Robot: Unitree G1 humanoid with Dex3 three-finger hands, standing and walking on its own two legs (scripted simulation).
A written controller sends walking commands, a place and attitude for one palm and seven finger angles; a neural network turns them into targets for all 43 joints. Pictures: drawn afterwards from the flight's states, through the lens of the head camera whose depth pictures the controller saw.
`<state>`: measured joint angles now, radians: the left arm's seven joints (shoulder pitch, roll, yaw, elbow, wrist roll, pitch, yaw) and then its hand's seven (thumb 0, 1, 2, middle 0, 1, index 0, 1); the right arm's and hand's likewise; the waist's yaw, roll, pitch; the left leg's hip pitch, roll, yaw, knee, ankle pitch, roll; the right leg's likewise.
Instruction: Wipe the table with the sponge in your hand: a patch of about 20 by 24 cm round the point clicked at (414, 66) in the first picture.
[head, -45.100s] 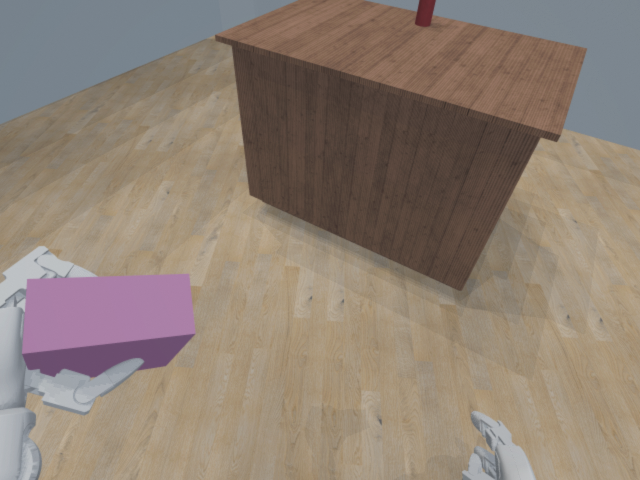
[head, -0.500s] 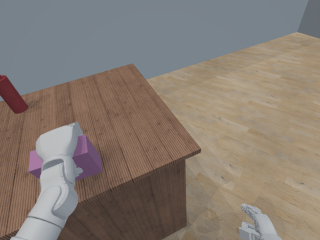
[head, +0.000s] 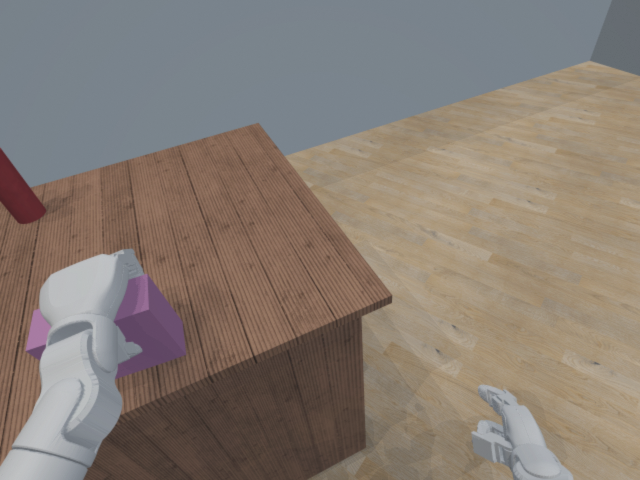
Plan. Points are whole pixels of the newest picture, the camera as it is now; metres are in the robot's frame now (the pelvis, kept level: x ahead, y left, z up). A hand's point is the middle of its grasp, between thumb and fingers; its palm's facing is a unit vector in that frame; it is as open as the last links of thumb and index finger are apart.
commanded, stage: slide back across to the middle lane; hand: left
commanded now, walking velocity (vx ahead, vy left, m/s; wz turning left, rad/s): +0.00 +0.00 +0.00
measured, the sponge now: (122, 341) +0.26 +0.30 +0.05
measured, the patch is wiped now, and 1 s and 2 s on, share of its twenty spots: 1.00 1.00 1.00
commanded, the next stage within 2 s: wipe forward along the middle lane in 0.20 s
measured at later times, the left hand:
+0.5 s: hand (61, 335) +0.24 +0.34 +0.11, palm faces +0.00 -0.07 -1.00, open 9.8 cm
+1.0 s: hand (65, 304) +0.28 +0.37 +0.11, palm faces -0.10 -0.02 -0.99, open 9.9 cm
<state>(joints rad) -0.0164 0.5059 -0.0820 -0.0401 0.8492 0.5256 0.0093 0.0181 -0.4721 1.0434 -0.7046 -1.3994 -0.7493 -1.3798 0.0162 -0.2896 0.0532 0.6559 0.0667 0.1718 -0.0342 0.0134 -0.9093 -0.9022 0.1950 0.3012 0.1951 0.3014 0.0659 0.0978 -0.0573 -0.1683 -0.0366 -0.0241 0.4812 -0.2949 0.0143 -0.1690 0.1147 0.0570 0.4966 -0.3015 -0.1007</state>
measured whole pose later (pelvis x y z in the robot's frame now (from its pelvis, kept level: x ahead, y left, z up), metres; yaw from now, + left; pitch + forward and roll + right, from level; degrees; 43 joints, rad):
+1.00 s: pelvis -0.04 +0.00 -0.01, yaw +4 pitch +4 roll +0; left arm -0.44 0.65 0.04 0.62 0.92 0.12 -0.06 0.01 -0.57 1.07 -0.82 -1.29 -0.84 -1.31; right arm 0.20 -0.32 0.02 0.69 0.06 0.15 -0.08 0.01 -0.91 -0.90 0.20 0.30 0.20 0.30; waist 0.04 0.08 -0.07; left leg -0.39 -0.04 -0.09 0.57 -0.26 0.02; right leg -0.35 0.11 -0.02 0.53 -0.26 -0.10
